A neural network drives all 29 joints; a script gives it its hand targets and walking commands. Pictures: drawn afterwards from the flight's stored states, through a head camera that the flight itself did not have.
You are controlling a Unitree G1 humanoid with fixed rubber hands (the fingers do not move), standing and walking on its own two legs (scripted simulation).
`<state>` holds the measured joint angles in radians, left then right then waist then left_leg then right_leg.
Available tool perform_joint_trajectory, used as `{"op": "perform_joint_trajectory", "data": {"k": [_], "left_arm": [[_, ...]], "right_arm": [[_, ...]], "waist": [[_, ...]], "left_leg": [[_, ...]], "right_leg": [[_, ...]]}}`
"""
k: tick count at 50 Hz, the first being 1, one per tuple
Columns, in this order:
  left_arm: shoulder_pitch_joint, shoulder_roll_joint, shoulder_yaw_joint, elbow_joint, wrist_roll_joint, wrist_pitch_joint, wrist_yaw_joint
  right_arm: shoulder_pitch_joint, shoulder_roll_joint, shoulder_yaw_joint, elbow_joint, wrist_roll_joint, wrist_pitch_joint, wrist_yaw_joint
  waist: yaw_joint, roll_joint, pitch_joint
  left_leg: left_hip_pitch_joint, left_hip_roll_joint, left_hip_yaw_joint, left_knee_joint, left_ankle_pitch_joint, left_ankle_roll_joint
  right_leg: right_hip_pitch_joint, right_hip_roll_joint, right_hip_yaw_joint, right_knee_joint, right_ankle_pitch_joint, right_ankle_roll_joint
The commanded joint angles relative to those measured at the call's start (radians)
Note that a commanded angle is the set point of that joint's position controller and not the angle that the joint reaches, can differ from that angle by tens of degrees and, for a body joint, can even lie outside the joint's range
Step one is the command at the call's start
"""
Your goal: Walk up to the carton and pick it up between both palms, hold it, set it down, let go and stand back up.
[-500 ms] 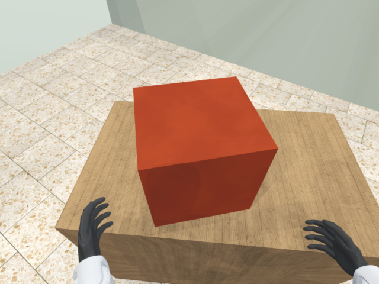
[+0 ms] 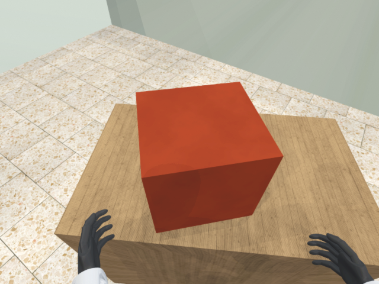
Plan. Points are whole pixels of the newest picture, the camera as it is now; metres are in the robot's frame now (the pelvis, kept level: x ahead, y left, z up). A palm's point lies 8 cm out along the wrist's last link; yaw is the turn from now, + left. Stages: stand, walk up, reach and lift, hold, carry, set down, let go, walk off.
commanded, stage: set down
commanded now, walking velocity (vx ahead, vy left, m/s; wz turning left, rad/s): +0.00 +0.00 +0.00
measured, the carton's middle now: (197, 157) +0.42 +0.03 +0.01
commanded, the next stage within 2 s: let go in 1.62 s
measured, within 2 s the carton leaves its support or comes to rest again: neither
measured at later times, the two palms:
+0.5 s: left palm (88, 267) +0.16 +0.22 -0.01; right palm (352, 277) +0.20 -0.30 -0.04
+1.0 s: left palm (85, 276) +0.14 +0.23 -0.03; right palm (345, 278) +0.19 -0.28 -0.04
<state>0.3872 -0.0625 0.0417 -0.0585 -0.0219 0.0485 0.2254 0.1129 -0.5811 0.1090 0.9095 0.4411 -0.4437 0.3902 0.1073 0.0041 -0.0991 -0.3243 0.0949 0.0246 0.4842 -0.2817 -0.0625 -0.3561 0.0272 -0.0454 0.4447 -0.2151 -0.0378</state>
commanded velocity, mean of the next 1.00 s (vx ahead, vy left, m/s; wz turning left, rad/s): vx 0.00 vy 0.00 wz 0.00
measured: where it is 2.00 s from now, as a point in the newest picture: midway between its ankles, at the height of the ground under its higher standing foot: outside the picture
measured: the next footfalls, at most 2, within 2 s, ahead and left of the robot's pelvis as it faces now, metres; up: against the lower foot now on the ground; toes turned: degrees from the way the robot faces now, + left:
none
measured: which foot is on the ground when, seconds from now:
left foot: down 0.00-1.00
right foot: down 0.00-1.00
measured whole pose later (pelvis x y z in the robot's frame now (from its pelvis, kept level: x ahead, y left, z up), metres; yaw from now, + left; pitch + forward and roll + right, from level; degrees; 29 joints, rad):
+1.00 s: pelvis +0.01 +0.01 +0.00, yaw +0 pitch +4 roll -1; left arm 0.40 0.05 0.04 0.13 -0.02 0.07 0.12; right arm 0.16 -0.50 0.11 0.88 0.41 -0.39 0.21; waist 0.10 -0.01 -0.06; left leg -0.22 0.09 0.02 0.45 -0.29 -0.05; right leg -0.25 0.02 -0.04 0.40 -0.22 -0.02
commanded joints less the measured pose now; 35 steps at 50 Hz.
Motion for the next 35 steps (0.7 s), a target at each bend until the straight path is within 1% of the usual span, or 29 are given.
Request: {"op": "perform_joint_trajectory", "data": {"k": [1, 3, 4, 5, 6, 7, 9, 10, 11, 12, 13, 14, 15, 16, 17, 18, 19, 20, 21, 23, 25, 26, 28, 30, 31, 32, 33, 34, 35], "left_arm": [[0.016, 0.083, -0.127, -0.135, 0.044, -0.02, -0.013], [0.037, 0.084, -0.119, -0.063, 0.043, -0.01, -0.031], [0.068, 0.069, -0.123, -0.072, 0.054, -0.016, -0.029], [0.019, 0.096, -0.119, -0.106, 0.044, -0.013, -0.03], [0.046, 0.098, -0.112, -0.06, 0.051, -0.006, -0.037], [0.031, 0.098, -0.114, -0.06, 0.054, -0.008, -0.039], [0.015, 0.105, -0.109, -0.09, 0.051, -0.013, -0.037], [0.04, 0.089, -0.107, -0.077, 0.056, -0.006, -0.036], [0.037, 0.104, -0.095, -0.02, 0.062, 0.001, -0.046], [0.025, 0.12, -0.109, -0.004, 0.053, -0.001, -0.056], [0.045, 0.117, -0.1, -0.071, 0.055, -0.008, -0.042], [0.034, 0.112, -0.098, -0.014, 0.056, -0.001, -0.053], [0.022, 0.121, -0.109, -0.022, 0.045, -0.008, -0.052], [0.001, 0.117, -0.092, -0.067, 0.048, -0.014, -0.041], [0.002, 0.114, -0.106, 0.003, 0.046, -0.001, -0.056], [0.011, 0.114, -0.098, -0.005, 0.056, -0.001, -0.057], [0.031, 0.128, -0.083, 0.007, 0.06, 0.0, -0.061], [0.011, 0.123, -0.103, -0.028, 0.049, 0.001, -0.056], [0.051, 0.119, -0.099, -0.032, 0.063, -0.005, -0.047], [0.028, 0.134, -0.094, 0.039, 0.057, -0.006, -0.067], [0.004, 0.154, -0.078, -0.009, 0.048, -0.01, -0.068], [0.022, 0.147, -0.067, 0.023, 0.065, -0.009, -0.07], [0.016, 0.144, -0.076, 0.001, 0.068, -0.006, -0.068], [0.016, 0.145, -0.077, 0.042, 0.065, 0.006, -0.077], [0.035, 0.151, -0.069, 0.114, 0.067, 0.013, -0.09], [0.022, 0.149, -0.075, 0.05, 0.067, 0.001, -0.084], [0.037, 0.157, -0.063, 0.056, 0.074, -0.004, -0.086], [0.015, 0.151, -0.071, 0.018, 0.074, -0.008, -0.076], [0.019, 0.159, -0.06, 0.077, 0.08, -0.002, -0.088]], "right_arm": [[-0.023, -0.236, -0.152, -0.238, 0.051, -0.014, -0.033], [0.005, -0.224, -0.145, -0.179, 0.032, -0.002, -0.044], [0.034, -0.23, -0.132, -0.202, 0.039, -0.002, -0.04], [-0.008, -0.231, -0.157, -0.188, 0.031, -0.003, -0.046], [0.006, -0.217, -0.143, -0.181, 0.03, -0.002, -0.049], [0.008, -0.207, -0.136, -0.182, 0.021, 0.007, -0.049], [-0.005, -0.203, -0.142, -0.212, 0.028, 0.0, -0.053], [0.014, -0.204, -0.137, -0.21, 0.026, 0.008, -0.054], [0.015, -0.185, -0.13, -0.196, 0.022, 0.013, -0.06], [0.015, -0.182, -0.147, -0.157, -0.004, 0.019, -0.066], [0.01, -0.194, -0.147, -0.233, 0.005, 0.009, -0.065], [0.024, -0.179, -0.132, -0.196, 0.0, 0.02, -0.069], [0.012, -0.172, -0.144, -0.198, -0.002, 0.018, -0.069], [0.009, -0.168, -0.135, -0.27, 0.006, 0.014, -0.064], [0.013, -0.17, -0.146, -0.194, -0.012, 0.033, -0.068], [0.021, -0.157, -0.137, -0.187, -0.015, 0.034, -0.065], [0.033, -0.152, -0.121, -0.204, -0.018, 0.034, -0.073], [0.019, -0.159, -0.129, -0.2, -0.018, 0.03, -0.071], [0.044, -0.16, -0.122, -0.24, -0.008, 0.027, -0.074], [0.034, -0.136, -0.121, -0.185, -0.027, 0.035, -0.088], [0.031, -0.122, -0.117, -0.237, -0.045, 0.025, -0.106], [0.04, -0.111, -0.116, -0.256, -0.047, 0.028, -0.105], [0.039, -0.114, -0.125, -0.216, -0.048, 0.037, -0.104], [0.038, -0.098, -0.118, -0.206, -0.056, 0.045, -0.111], [0.049, -0.097, -0.112, -0.181, -0.076, 0.055, -0.121], [0.048, -0.085, -0.113, -0.206, -0.07, 0.047, -0.122], [0.066, -0.086, -0.117, -0.221, -0.069, 0.044, -0.124], [0.053, -0.062, -0.1, -0.199, -0.07, 0.041, -0.122], [0.06, -0.054, -0.097, -0.189, -0.074, 0.048, -0.128]], "waist": [[-0.083, -0.192, -0.095], [-0.095, -0.203, -0.059], [-0.094, -0.195, -0.091], [-0.089, -0.185, -0.074], [-0.089, -0.194, -0.062], [-0.098, -0.192, -0.068], [-0.078, -0.175, -0.064], [-0.085, -0.163, -0.074], [-0.076, -0.181, -0.057], [-0.098, -0.192, -0.019], [-0.073, -0.177, -0.077], [-0.082, -0.185, -0.035], [-0.093, -0.188, -0.036], [-0.075, -0.182, -0.05], [-0.092, -0.194, -0.009], [-0.095, -0.185, -0.017], [-0.081, -0.17, -0.046], [-0.085, -0.162, -0.058], [-0.073, -0.146, -0.075], [-0.095, -0.18, -0.051], [-0.09, -0.2, -0.048], [-0.075, -0.184, -0.039], [-0.088, -0.145, -0.037], [-0.088, -0.142, -0.015], [-0.09, -0.182, 0.01], [-0.089, -0.155, 0.003], [-0.081, -0.178, -0.017], [-0.085, -0.132, -0.035], [-0.087, -0.131, -0.007]], "left_leg": [[-0.012, -0.114, -0.038, -0.043, 0.182, 0.051], [-0.016, -0.123, -0.031, -0.042, 0.18, 0.053], [-0.003, -0.119, -0.032, -0.041, 0.205, 0.048], [-0.012, -0.123, -0.041, -0.041, 0.193, 0.048], [-0.017, -0.123, -0.034, -0.038, 0.19, 0.05], [-0.014, -0.124, -0.039, -0.036, 0.158, 0.051], [-0.012, -0.126, -0.034, -0.046, 0.193, 0.048], [-0.005, -0.12, -0.039, -0.046, 0.208, 0.046], [-0.01, -0.125, -0.034, -0.053, 0.192, 0.054], [-0.021, -0.132, -0.03, -0.053, 0.156, 0.05], [-0.008, -0.122, -0.042, -0.048, 0.194, 0.043], [-0.004, -0.127, -0.031, -0.054, 0.174, 0.048], [-0.032, -0.126, -0.033, -0.058, 0.15, 0.05], [-0.033, -0.119, -0.041, -0.058, 0.149, 0.053], [-0.024, -0.126, -0.035, -0.061, 0.136, 0.056], [-0.01, -0.122, -0.031, -0.065, 0.153, 0.049], [-0.013, -0.124, -0.032, -0.057, 0.182, 0.043], [0.013, -0.119, -0.035, -0.057, 0.179, 0.044], [-0.008, -0.126, -0.034, -0.055, 0.191, 0.035], [-0.012, -0.13, -0.024, -0.058, 0.176, 0.043], [-0.029, -0.135, -0.031, -0.055, 0.17, 0.042], [-0.015, -0.129, -0.031, -0.064, 0.175, 0.044], [0.018, -0.127, -0.036, -0.071, 0.207, 0.038], [0.005, -0.13, -0.028, -0.075, 0.194, 0.041], [-0.001, -0.132, -0.019, -0.075, 0.185, 0.046], [-0.005, -0.131, -0.026, -0.079, 0.201, 0.04], [0.003, -0.129, -0.023, -0.073, 0.189, 0.044], [0.031, -0.123, -0.028, -0.074, 0.224, 0.033], [0.032, -0.127, -0.023, -0.075, 0.23, 0.038]], "right_leg": [[0.236, -0.037, 0.161, -0.08, 0.123, -0.015], [0.255, -0.047, 0.178, -0.094, 0.159, -0.013], [0.267, -0.038, 0.165, -0.082, 0.193, -0.017], [0.253, -0.045, 0.174, -0.089, 0.161, -0.017], [0.259, -0.04, 0.171, -0.086, 0.174, -0.02], [0.257, -0.048, 0.181, -0.095, 0.115, -0.017], [0.269, -0.044, 0.166, -0.086, 0.163, -0.014], [0.273, -0.037, 0.165, -0.079, 0.193, -0.023], [0.27, -0.043, 0.174, -0.093, 0.181, -0.017], [0.261, -0.045, 0.172, -0.098, 0.143, -0.02], [0.283, -0.042, 0.165, -0.08, 0.185, -0.018], [0.255, -0.04, 0.165, -0.099, 0.143, -0.011], [0.262, -0.043, 0.164, -0.089, 0.148, -0.015], [0.264, -0.042, 0.172, -0.089, 0.109, -0.011], [0.245, -0.044, 0.175, -0.1, 0.105, -0.014], [0.25, -0.037, 0.162, -0.097, 0.112, -0.022], [0.291, -0.041, 0.169, -0.09, 0.17, -0.018], [0.255, -0.036, 0.156, -0.091, 0.145, -0.017], [0.28, -0.039, 0.155, -0.08, 0.201, -0.014], [0.293, -0.04, 0.162, -0.088, 0.197, -0.008], [0.318, -0.053, 0.174, -0.086, 0.22, 0.005], [0.304, -0.049, 0.169, -0.086, 0.207, 0.0], [0.288, -0.04, 0.158, -0.092, 0.215, -0.008], [0.287, -0.036, 0.148, -0.096, 0.198, -0.011], [0.3, -0.04, 0.157, -0.098, 0.242, -0.005], [0.303, -0.037, 0.147, -0.094, 0.233, -0.009], [0.309, -0.033, 0.145, -0.089, 0.233, -0.002], [0.301, -0.03, 0.134, -0.085, 0.235, -0.006], [0.307, -0.028, 0.136, -0.096, 0.247, -0.013]]}}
